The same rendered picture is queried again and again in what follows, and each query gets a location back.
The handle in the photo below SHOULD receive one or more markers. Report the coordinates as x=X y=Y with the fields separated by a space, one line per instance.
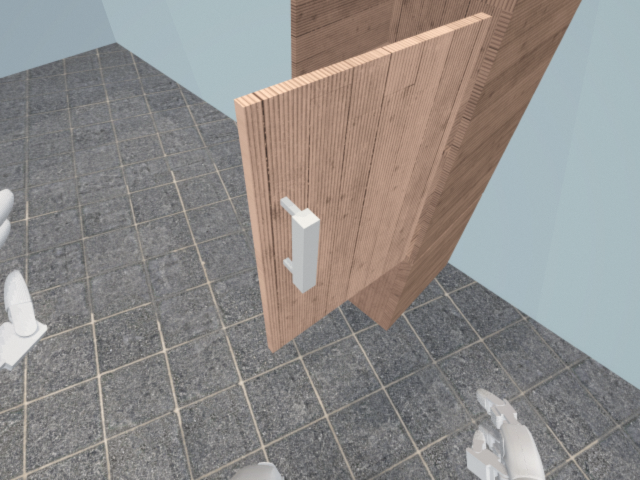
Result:
x=305 y=240

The cupboard door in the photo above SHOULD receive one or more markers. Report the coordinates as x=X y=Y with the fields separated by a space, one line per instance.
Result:
x=358 y=143

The robot left shin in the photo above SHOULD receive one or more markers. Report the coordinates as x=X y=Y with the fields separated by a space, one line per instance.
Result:
x=267 y=463

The robot right hand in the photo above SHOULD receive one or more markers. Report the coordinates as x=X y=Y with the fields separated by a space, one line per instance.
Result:
x=515 y=454

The robot left hand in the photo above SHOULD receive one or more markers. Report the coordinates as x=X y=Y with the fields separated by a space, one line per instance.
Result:
x=24 y=332

